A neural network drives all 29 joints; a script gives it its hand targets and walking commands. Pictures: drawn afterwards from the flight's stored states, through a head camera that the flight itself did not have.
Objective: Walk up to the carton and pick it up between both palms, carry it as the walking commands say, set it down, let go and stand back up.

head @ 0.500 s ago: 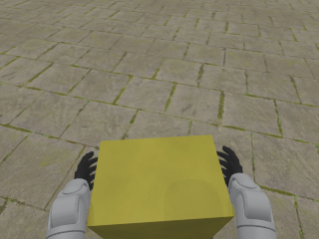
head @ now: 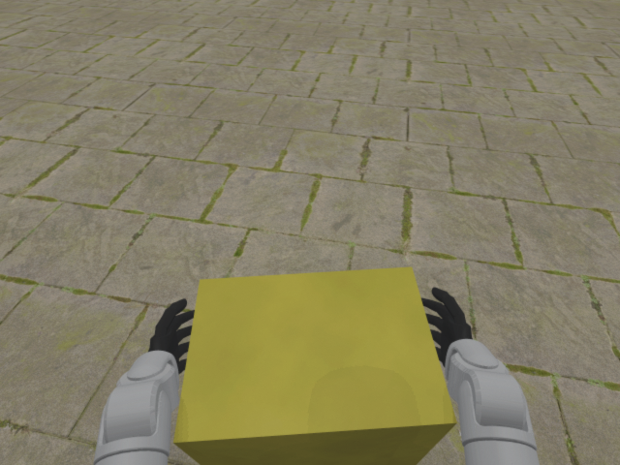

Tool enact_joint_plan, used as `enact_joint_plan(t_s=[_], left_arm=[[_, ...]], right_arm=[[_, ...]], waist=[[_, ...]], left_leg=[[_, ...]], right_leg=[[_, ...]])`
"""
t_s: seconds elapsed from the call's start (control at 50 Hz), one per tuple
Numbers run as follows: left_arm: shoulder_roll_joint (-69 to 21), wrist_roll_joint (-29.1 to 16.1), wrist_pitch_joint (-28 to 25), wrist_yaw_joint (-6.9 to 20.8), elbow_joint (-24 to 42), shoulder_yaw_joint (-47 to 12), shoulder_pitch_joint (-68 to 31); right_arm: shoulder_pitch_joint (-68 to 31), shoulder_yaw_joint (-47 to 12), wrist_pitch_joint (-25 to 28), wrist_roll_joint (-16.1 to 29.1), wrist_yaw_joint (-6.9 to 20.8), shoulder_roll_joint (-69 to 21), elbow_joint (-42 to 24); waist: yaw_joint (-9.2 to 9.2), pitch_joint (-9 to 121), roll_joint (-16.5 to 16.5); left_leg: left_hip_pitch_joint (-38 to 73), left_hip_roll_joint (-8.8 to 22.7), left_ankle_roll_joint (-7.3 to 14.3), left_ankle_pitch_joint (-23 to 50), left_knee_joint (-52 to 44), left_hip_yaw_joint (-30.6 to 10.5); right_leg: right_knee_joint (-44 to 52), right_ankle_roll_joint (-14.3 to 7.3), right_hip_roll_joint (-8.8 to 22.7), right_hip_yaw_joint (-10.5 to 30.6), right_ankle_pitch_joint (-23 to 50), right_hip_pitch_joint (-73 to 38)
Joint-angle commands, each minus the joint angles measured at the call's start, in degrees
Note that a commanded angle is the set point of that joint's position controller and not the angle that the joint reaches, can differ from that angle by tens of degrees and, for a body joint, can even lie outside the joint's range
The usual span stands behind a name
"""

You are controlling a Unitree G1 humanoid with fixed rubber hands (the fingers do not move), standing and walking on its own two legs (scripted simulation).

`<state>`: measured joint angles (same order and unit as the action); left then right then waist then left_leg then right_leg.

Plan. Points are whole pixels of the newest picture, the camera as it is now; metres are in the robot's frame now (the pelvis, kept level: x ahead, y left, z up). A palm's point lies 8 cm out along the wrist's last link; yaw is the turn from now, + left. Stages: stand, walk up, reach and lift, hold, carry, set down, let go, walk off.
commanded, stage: hold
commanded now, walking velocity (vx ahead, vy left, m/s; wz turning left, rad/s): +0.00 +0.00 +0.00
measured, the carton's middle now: (312, 386) +0.26 +0.00 -0.05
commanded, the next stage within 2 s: set down in 0.36 s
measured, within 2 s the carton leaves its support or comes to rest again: neither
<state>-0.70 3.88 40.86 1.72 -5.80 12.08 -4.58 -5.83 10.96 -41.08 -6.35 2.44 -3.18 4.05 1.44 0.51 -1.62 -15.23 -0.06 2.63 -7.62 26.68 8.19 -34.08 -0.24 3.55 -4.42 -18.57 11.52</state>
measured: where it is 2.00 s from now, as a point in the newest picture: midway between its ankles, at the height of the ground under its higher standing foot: outside the picture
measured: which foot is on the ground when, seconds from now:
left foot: down 0.00-1.00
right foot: down 0.00-1.00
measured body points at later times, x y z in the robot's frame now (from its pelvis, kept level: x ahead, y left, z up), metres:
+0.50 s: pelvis +0.00 +0.00 +0.00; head +0.00 +0.00 +0.45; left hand +0.28 +0.19 +0.00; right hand +0.28 -0.18 +0.01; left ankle +0.08 +0.10 -0.73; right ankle +0.00 -0.11 -0.73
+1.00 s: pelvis +0.01 +0.01 +0.00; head +0.08 +0.01 +0.44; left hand +0.33 +0.18 -0.06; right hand +0.31 -0.19 -0.04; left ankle +0.08 +0.10 -0.73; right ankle +0.00 -0.11 -0.73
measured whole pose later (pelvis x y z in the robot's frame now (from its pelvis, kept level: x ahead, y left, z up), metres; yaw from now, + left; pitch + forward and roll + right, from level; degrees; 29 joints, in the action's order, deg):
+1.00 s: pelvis +0.01 +0.01 +0.00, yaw -3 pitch +4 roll +1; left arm 0.9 11.5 20.3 2.5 -27.9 13.1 -14.3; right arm -15.0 15.9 -19.2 -10.5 3.6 -2.6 26.9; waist 0.4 -3.7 -2.0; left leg -24.7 -0.1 2.6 -10.1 30.9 6.1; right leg -35.0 -0.2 1.8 -2.0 -18.5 20.3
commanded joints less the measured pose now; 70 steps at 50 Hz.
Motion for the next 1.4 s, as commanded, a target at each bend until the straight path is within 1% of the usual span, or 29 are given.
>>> enact_joint_plan(t_s=[0.0, 0.16, 0.18, 0.2, 0.32, 0.34, 0.36, 0.38, 0.44, 0.58, 0.62, 0.66, 0.68, 0.7, 0.76, 0.9, 0.92, 0.96, 0.98, 1.0, 1.02, 1.08, 1.18, 1.22, 1.24, 1.28, 1.34, 1.36, 1.38], left_arm=[[-17.09, -6.15, -3.65, 3.26, 12.98, -27.18, -33.03], [-18.29, -6.35, -3.79, 2.64, 12.40, -27.36, -32.67], [-18.09, -6.67, -3.80, 2.89, 13.66, -28.21, -33.93], [-16.62, -6.34, -3.91, 2.59, 13.52, -27.02, -32.11], [-19.04, -7.01, -3.70, 2.71, 14.92, -28.68, -32.62], [-18.79, -6.11, -3.27, 2.55, 12.53, -27.78, -31.41], [-18.79, -4.21, -4.01, 3.91, 9.89, -28.16, -31.81], [-20.14, -3.93, -4.37, 4.20, 9.24, -28.28, -31.81], [-24.27, -5.03, -6.13, 5.98, 8.00, -29.88, -33.93], [-31.69, -5.41, -11.98, 7.64, 4.32, -30.61, -39.68], [-35.05, -4.99, -13.82, 8.06, 3.14, -30.88, -42.29], [-37.76, -3.51, -15.00, 9.05, -2.47, -28.35, -41.22], [-40.23, -4.47, -16.44, 9.71, -2.88, -28.96, -44.74], [-41.49, -3.35, -17.16, 10.02, -4.83, -27.35, -44.51], [-45.17, -2.75, -19.79, 10.96, -8.02, -25.11, -45.80], [-48.08, 0.46, -23.60, 11.88, -14.67, -20.53, -41.04], [-48.59, 0.23, -24.64, 11.92, -13.98, -21.05, -42.47], [-48.15, 0.75, -25.89, 11.83, -14.40, -20.76, -40.78], [-49.00, 0.20, -26.68, 11.79, -13.40, -22.39, -41.42], [-49.31, 0.81, -27.19, 11.52, -15.01, -21.45, -39.52], [-49.04, 0.39, -27.92, 11.36, -14.23, -22.41, -40.89], [-48.65, -0.14, -30.10, 10.68, -12.89, -23.49, -40.12], [-48.56, -0.86, -32.11, 9.52, -11.59, -26.06, -42.69], [-48.89, -1.11, -32.44, 9.31, -12.59, -26.62, -43.48], [-47.67, -1.21, -32.78, 9.23, -11.71, -26.37, -44.28], [-48.12, -1.53, -32.68, 9.27, -11.92, -27.55, -46.17], [-47.88, -1.94, -32.63, 8.91, -11.73, -27.77, -49.25], [-47.40, -1.88, -32.70, 8.83, -11.16, -27.58, -49.98], [-47.22, -2.17, -32.53, 8.92, -10.60, -27.89, -51.38]], right_arm=[[-30.41, -25.46, 4.00, 7.50, 2.70, -17.42, -7.36], [-31.22, -25.99, 4.70, 7.88, 2.63, -18.27, -7.44], [-31.06, -25.42, 4.58, 7.78, 2.66, -17.92, -7.38], [-30.96, -25.83, 4.86, 8.15, 2.49, -16.93, -8.18], [-31.10, -27.16, 4.74, 8.41, 3.04, -18.75, -9.09], [-30.53, -26.09, 4.25, 7.81, 3.18, -18.61, -7.40], [-24.61, -24.94, 4.53, 10.94, 3.55, -23.89, -2.51], [-26.96, -25.30, 5.55, 11.40, 3.91, -24.54, -4.92], [-27.96, -25.71, 7.44, 10.47, 4.61, -26.26, -5.10], [-35.37, -27.55, 13.39, 9.04, 6.94, -33.20, -1.90], [-36.51, -27.75, 14.69, 8.32, 8.24, -37.25, 2.56], [-40.58, -26.92, 16.29, 7.65, 9.52, -39.38, 4.06], [-41.85, -25.57, 17.45, 6.94, 10.16, -40.95, 5.99], [-42.50, -25.08, 17.98, 6.32, 11.04, -42.96, 8.27], [-43.06, -22.88, 20.03, 5.05, 12.92, -46.57, 14.02], [-41.58, -20.68, 24.27, 3.67, 15.32, -49.95, 19.42], [-42.05, -20.36, 25.22, 3.55, 15.38, -49.10, 19.59], [-40.16, -19.94, 26.48, 2.95, 15.22, -48.55, 21.19], [-39.28, -19.94, 27.25, 2.88, 15.15, -48.64, 21.43], [-39.88, -20.17, 28.19, 2.85, 15.26, -48.35, 20.70], [-39.21, -19.28, 28.83, 2.58, 15.19, -47.34, 21.84], [-40.43, -22.27, 31.14, 4.27, 15.28, -46.61, 20.77], [-40.99, -20.96, 33.18, 3.89, 15.22, -43.44, 21.54], [-43.46, -21.26, 33.83, 4.19, 15.29, -42.57, 21.02], [-45.35, -22.30, 34.15, 4.53, 15.15, -42.08, 20.05], [-45.48, -22.01, 34.14, 4.66, 14.77, -41.97, 20.69], [-46.77, -20.37, 33.68, 4.45, 14.80, -41.78, 22.60], [-48.41, -21.47, 33.66, 5.00, 14.66, -42.69, 22.14], [-48.91, -20.88, 33.35, 5.09, 14.67, -42.70, 22.56]], waist=[[1.19, 12.67, -0.76], [0.75, 14.22, -0.81], [1.74, 14.73, -0.32], [0.64, 15.09, -0.64], [0.89, 15.75, -0.81], [0.48, 14.05, 0.40], [-3.92, 6.05, -0.68], [-4.08, 5.65, -0.80], [-1.94, 9.63, -1.62], [-2.66, 15.11, -1.09], [-2.55, 15.14, -1.27], [-3.89, 14.99, -0.22], [-1.81, 16.72, 0.10], [-3.18, 17.05, 0.82], [-3.61, 17.94, 0.58], [-4.99, 21.76, 1.37], [-3.94, 22.89, 1.21], [-4.51, 25.01, 1.58], [-3.25, 27.27, 1.82], [-4.07, 28.83, 2.06], [-2.54, 29.46, 2.45], [-4.80, 35.63, 2.65], [-1.96, 40.52, 3.11], [-1.64, 41.84, 3.56], [-2.77, 42.55, 2.59], [-0.92, 45.20, 3.19], [-0.08, 45.09, 3.70], [-1.69, 46.82, 3.27], [-0.86, 47.87, 3.23]], left_leg=[[23.88, -2.81, 0.06, -0.16, -2.28, -11.29], [25.52, -2.34, 0.04, 0.97, -2.02, -11.87], [25.66, -2.30, -0.13, -0.21, -2.12, -12.16], [26.14, -2.40, -0.22, 0.79, -1.97, -12.05], [25.54, -1.89, -0.09, 1.86, -2.62, -12.68], [24.26, -1.71, -0.07, 1.14, -3.46, -12.48], [26.72, -1.03, 1.39, -0.75, -3.68, -10.07], [26.58, -1.51, 1.23, -0.48, -2.73, -10.30], [27.09, -1.80, 1.50, 0.25, -1.42, -11.16], [25.10, -1.69, 1.72, 0.03, 0.79, -12.89], [24.95, -1.90, 1.80, -0.98, 1.55, -13.52], [21.59, -1.96, 1.92, -1.35, 1.99, -13.39], [21.47, -1.91, 1.56, -2.67, 2.54, -14.22], [20.62, -1.97, 1.64, -1.97, 2.75, -14.27], [19.32, -2.00, 1.36, -0.20, 3.92, -14.55], [15.08, -2.40, 1.08, 11.44, 8.37, -13.74], [13.70, -2.42, 0.81, 11.88, 9.18, -13.98], [11.57, -2.44, 0.77, 15.50, 10.62, -14.02], [11.53, -2.29, 0.73, 17.02, 11.26, -14.55], [10.76, -2.70, 0.74, 17.61, 11.71, -14.57], [10.34, -2.57, 0.56, 18.29, 12.36, -15.02], [8.94, -2.72, 0.61, 22.48, 14.50, -15.54], [6.09, -3.01, 0.25, 18.18, 17.40, -17.94], [4.02, -3.37, 0.35, 15.91, 18.69, -18.17], [2.45, -3.37, 0.28, 15.34, 19.93, -18.13], [0.22, -3.76, 0.22, 12.59, 21.71, -17.51], [-3.64, -4.11, 0.12, 7.30, 23.58, -17.89], [-4.37, -4.26, 0.18, 7.45, 24.64, -17.81], [-6.24, -4.35, 0.00, 6.01, 25.78, -17.35]], right_leg=[[14.37, -3.00, -5.16, 9.15, 0.48, 11.78], [13.98, -3.11, -5.14, 8.98, 1.54, 13.65], [13.84, -2.98, -5.37, 8.83, 1.42, 13.46], [14.08, -2.91, -5.03, 9.07, 1.63, 13.72], [13.51, -2.52, -5.82, 8.53, 3.78, 12.67], [13.63, -2.50, -6.04, 8.46, 3.89, 11.89], [14.15, -2.51, -6.01, 8.55, -1.30, 14.26], [13.97, -2.95, -5.80, 8.82, -1.34, 14.32], [13.42, -2.89, -5.82, 8.78, -0.06, 15.30], [10.65, -3.04, -6.52, 9.14, 0.19, 16.14], [10.37, -3.71, -6.48, 9.60, -0.54, 17.99], [9.01, -3.35, -7.07, 9.20, -1.05, 17.74], [8.46, -3.69, -7.03, 9.64, -1.22, 18.06], [7.66, -3.59, -7.43, 9.43, -0.81, 18.48], [7.11, -3.60, -7.40, 10.11, -0.41, 20.95], [4.05, -2.67, -7.60, 10.85, 7.37, 24.65], [3.23, -2.57, -7.69, 11.03, 8.12, 25.12], [1.64, -2.31, -7.95, 11.35, 10.99, 25.95], [1.03, -2.41, -7.98, 11.40, 12.38, 26.61], [0.18, -2.58, -8.27, 11.29, 12.52, 26.97], [-0.67, -2.62, -8.46, 11.13, 12.77, 29.07], [-3.74, -2.46, -8.77, 11.59, 15.17, 30.68], [-8.02, -2.72, -9.48, 10.93, 10.32, 38.46], [-9.68, -3.08, -9.69, 10.69, 9.02, 40.48], [-10.69, -2.91, -9.54, 11.06, 8.60, 40.99], [-11.95, -3.18, -9.52, 10.43, 7.13, 42.41], [-14.71, -3.33, -9.77, 10.10, 3.65, 46.84], [-16.01, -3.22, -9.84, 10.25, 3.66, 47.27], [-16.84, -3.23, -9.84, 9.90, 3.05, 47.97]])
